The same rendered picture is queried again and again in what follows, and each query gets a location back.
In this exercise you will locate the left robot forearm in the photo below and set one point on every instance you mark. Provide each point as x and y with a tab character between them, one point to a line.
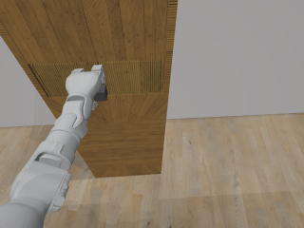
59	148

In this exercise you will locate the left robot hand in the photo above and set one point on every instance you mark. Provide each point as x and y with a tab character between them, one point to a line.
86	82

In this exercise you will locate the drawer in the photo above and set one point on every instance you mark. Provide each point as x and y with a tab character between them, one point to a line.
121	77

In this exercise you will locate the handle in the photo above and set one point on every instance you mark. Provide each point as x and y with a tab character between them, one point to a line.
101	95

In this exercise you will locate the left robot upper arm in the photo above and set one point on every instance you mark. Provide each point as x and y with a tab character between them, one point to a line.
42	190

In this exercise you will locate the cabinet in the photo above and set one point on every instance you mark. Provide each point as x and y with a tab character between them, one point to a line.
125	134

